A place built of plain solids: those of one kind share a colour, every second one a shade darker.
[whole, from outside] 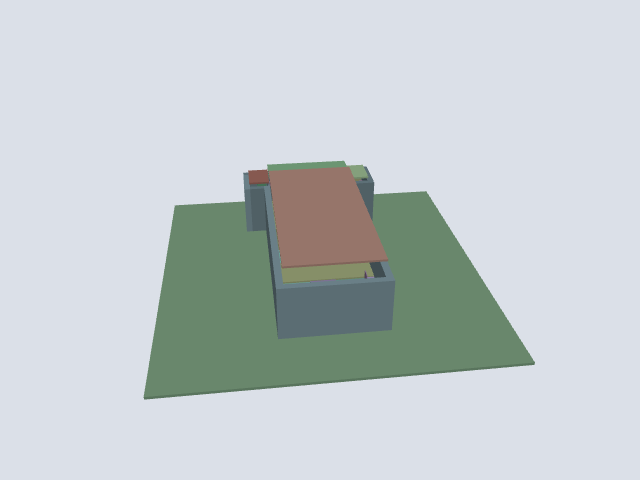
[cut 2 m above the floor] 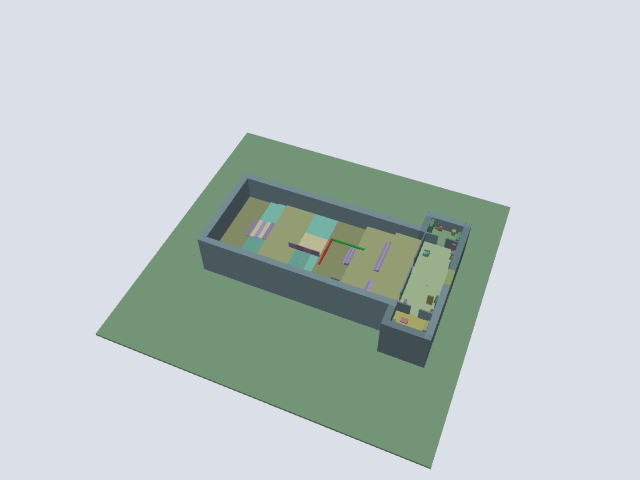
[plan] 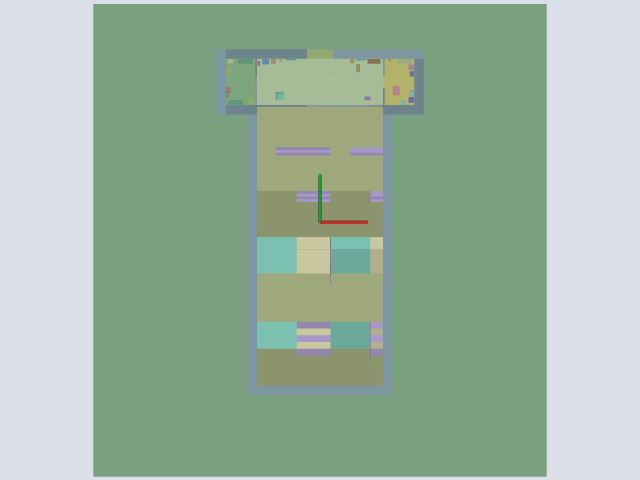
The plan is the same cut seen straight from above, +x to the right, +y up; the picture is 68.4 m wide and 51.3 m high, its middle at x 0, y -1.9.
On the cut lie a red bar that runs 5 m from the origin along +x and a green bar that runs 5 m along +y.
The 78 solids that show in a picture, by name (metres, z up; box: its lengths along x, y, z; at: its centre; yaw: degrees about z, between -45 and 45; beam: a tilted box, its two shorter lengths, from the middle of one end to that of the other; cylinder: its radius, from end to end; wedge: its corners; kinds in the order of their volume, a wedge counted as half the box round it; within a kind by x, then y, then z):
{
 "floor_gang_1": {"box": [13.65, 4.05, 3.08], "at": [0.0, -15.55, -3.77]},
 "floor_gang_2": {"box": [13.65, 5.15, 3.8], "at": [0.0, -8.05, -3.41]},
 "floor_gang_3": {"box": [13.65, 4.9, 3.8], "at": [0.0, 0.88, -3.41]},
 "floor_gang_4": {"box": [13.65, 4.7, 4.69], "at": [0.0, 5.67, -2.96]},
 "floor_gang_5": {"box": [13.65, 4.4, 5.31], "at": [0.0, 10.22, -2.65]},
 "wall_1": {"box": [1.0, 6.95, 8.09], "at": [-10.58, 15.0, -1.26]},
 "wall_2": {"box": [4.35, 1.0, 8.09], "at": [-8.9, 12.02, -1.26]},
 "wall_3": {"box": [5.15, 1.0, 8.09], "at": [-8.5, 17.98, -1.26]},
 "wall_4": {"box": [1.0, 31.0, 8.09], "at": [-7.23, -2.98, -1.26]},
 "wall_5": {"box": [0.2, 2.08, 8.09], "at": [-6.83, 13.36, -1.26]},
 "wall_6": {"box": [0.2, 2.08, 8.09], "at": [-6.83, 16.64, -1.26]},
 "wall_7": {"box": [6.33, 1.0, 8.09], "at": [-4.56, 17.98, -1.26]},
 "wall_8": {"box": [5.5, 0.2, 8.09], "at": [-4.18, 12.43, -1.26]},
 "wall_9": {"box": [15.45, 1.0, 8.09], "at": [0.0, -17.98, -1.26]},
 "wall_10": {"box": [5.0, 0.2, 8.09], "at": [2.58, 12.43, -1.26]},
 "wall_11": {"box": [6.33, 1.0, 8.09], "at": [4.56, 17.98, -1.26]},
 "wall_12": {"box": [0.2, 2.08, 8.09], "at": [6.83, 13.36, -1.26]},
 "wall_13": {"box": [0.2, 2.08, 8.09], "at": [6.83, 16.64, -1.26]},
 "wall_14": {"box": [1.0, 31.0, 8.09], "at": [7.23, -2.98, -1.26]},
 "wall_15": {"box": [5.15, 1.0, 8.09], "at": [8.5, 17.98, -1.26]},
 "wall_16": {"box": [4.35, 1.0, 8.09], "at": [8.9, 12.02, -1.26]},
 "wall_17": {"box": [1.0, 6.95, 8.09], "at": [10.58, 15.0, -1.26]},
 "ground_under_all_1": {"box": [48.46, 50.53, 0.4], "at": [0.0, -1.94, -5.46]},
 "floor_foyer_1": {"box": [13.65, 5.15, 5.31], "at": [0.0, 15.0, -2.65]},
 "step_tier_1": {"box": [4.35, 1.45, 3.32], "at": [-4.65, -12.8, -3.65]},
 "step_tier_2": {"box": [4.35, 1.45, 3.56], "at": [-4.65, -11.35, -3.53]},
 "step_tier_3": {"box": [4.35, 1.3, 3.8], "at": [-4.65, -4.83, -3.41]},
 "step_tier_4": {"box": [4.35, 1.3, 3.8], "at": [-4.65, -3.52, -3.41]},
 "step_tier_5": {"box": [4.35, 1.3, 3.8], "at": [-4.65, -2.23, -3.41]},
 "step_tier_6": {"box": [4.25, 1.45, 3.32], "at": [3.25, -12.8, -3.65]},
 "step_tier_7": {"box": [4.25, 1.45, 3.56], "at": [3.25, -11.35, -3.53]},
 "step_tier_8": {"box": [4.25, 1.3, 3.8], "at": [3.25, -4.83, -3.41]},
 "step_tier_9": {"box": [4.25, 1.3, 3.8], "at": [3.25, -3.52, -3.41]},
 "step_tier_10": {"box": [4.25, 1.3, 3.8], "at": [3.25, -2.23, -3.41]},
 "step_aisle_1": {"box": [3.6, 1.45, 3.32], "at": [-0.68, -12.8, -3.65]},
 "step_aisle_2": {"box": [3.6, 1.45, 3.56], "at": [-0.68, -11.35, -3.53]},
 "step_aisle_3": {"box": [3.6, 1.3, 3.8], "at": [-0.68, -4.83, -3.41]},
 "step_aisle_4": {"box": [3.6, 1.3, 3.8], "at": [-0.68, -3.52, -3.41]},
 "step_aisle_5": {"box": [3.6, 1.3, 3.8], "at": [-0.68, -2.23, -3.41]},
 "step_aisle_6": {"box": [1.45, 1.45, 3.32], "at": [6.1, -12.8, -3.65]},
 "step_aisle_7": {"box": [1.45, 1.45, 3.56], "at": [6.1, -11.35, -3.53]},
 "step_aisle_8": {"box": [1.45, 1.3, 3.8], "at": [6.1, -4.83, -3.41]},
 "step_aisle_9": {"box": [1.45, 1.3, 3.8], "at": [6.1, -3.52, -3.41]},
 "step_aisle_10": {"box": [1.45, 1.3, 3.8], "at": [6.1, -2.23, -3.41]},
 "ceil_hall_1": {"box": [13.65, 30.0, 0.3], "at": [0.0, -2.58, 5.4]},
 "tread_1": {"box": [2.25, 0.3, 4.84], "at": [-3.6, 7.28, -2.89]},
 "tread_2": {"box": [2.25, 0.3, 5.0], "at": [-3.6, 7.58, -2.81]},
 "tread_3": {"box": [2.25, 0.3, 5.16], "at": [-3.6, 7.88, -2.73]},
 "tread_4": {"box": [3.6, 0.73, 3.2], "at": [-0.68, -13.89, -3.71]},
 "tread_5": {"box": [3.6, 0.73, 3.44], "at": [-0.68, -12.44, -3.59]},
 "tread_6": {"box": [3.6, 0.73, 3.68], "at": [-0.68, -10.99, -3.47]},
 "tread_7": {"box": [3.6, 0.29, 3.98], "at": [-0.68, 2.31, -3.32]},
 "tread_8": {"box": [3.6, 0.29, 4.16], "at": [-0.68, 2.6, -3.23]},
 "tread_9": {"box": [3.6, 0.29, 4.33], "at": [-0.68, 2.89, -3.14]},
 "tread_10": {"box": [3.6, 0.29, 4.51], "at": [-0.68, 3.18, -3.05]},
 "tread_11": {"box": [3.6, 0.3, 4.84], "at": [-0.68, 7.28, -2.89]},
 "tread_12": {"box": [3.6, 0.3, 5.0], "at": [-0.68, 7.58, -2.81]},
 "tread_13": {"box": [3.6, 0.3, 5.16], "at": [-0.68, 7.88, -2.73]},
 "tread_14": {"box": [2.15, 0.3, 4.84], "at": [4.3, 7.28, -2.89]},
 "tread_15": {"box": [2.15, 0.3, 5.0], "at": [4.3, 7.58, -2.81]},
 "tread_16": {"box": [2.15, 0.3, 5.16], "at": [4.3, 7.88, -2.73]},
 "tread_17": {"box": [1.45, 0.73, 3.2], "at": [6.1, -13.89, -3.71]},
 "tread_18": {"box": [1.45, 0.73, 3.44], "at": [6.1, -12.44, -3.59]},
 "tread_19": {"box": [1.45, 0.73, 3.68], "at": [6.1, -10.99, -3.47]},
 "floor_cloaks_1": {"box": [3.35, 5.15, 5.31], "at": [8.5, 15.0, -2.65]},
 "floor_store_1": {"box": [3.35, 5.15, 5.31], "at": [-8.5, 15.0, -2.65]},
 "door_leaf_1": {"box": [2.8, 0.97, 8.58], "at": [0.0, 17.99, -1.02]},
 "ceil_foyer_1": {"box": [13.65, 5.15, 0.3], "at": [0.0, 15.0, 4.35]},
 "ceil_cloaks_1": {"box": [3.35, 5.15, 0.3], "at": [8.5, 15.0, 3.4]},
 "ceil_store_1": {"box": [3.35, 5.15, 0.3], "at": [-8.5, 15.0, 3.4]},
 "step_strewn_rostrum_low_1": {"box": [0.77, 1.03, 5.46], "at": [8.15, 14.07, -2.58]},
 "shelves_store_1": {"box": [1.6, 0.5, 2.0], "at": [-9.03, 12.8, 1.0]},
 "shelves_store_2": {"box": [1.6, 0.5, 2.0], "at": [-7.97, 17.2, 1.0]},
 "shelves_cloaks_1": {"box": [1.6, 0.5, 2.0], "at": [9.03, 17.2, 1.0]},
 "wall_sep_1": {"box": [0.12, 1.3, 4.85], "at": [1.12, -2.23, -2.88]},
 "bench_foyer_1": {"box": [1.4, 0.5, 0.46], "at": [5.78, 17.2, 0.22]},
 "standee_foyer_1": {"box": [0.14, 0.86, 1.84], "at": [4.07, 16.45, 0.96]},
 "low_table_foyer_1": {"box": [0.76, 0.6, 0.04], "at": [-5.8, 17.14, 0.41]}
}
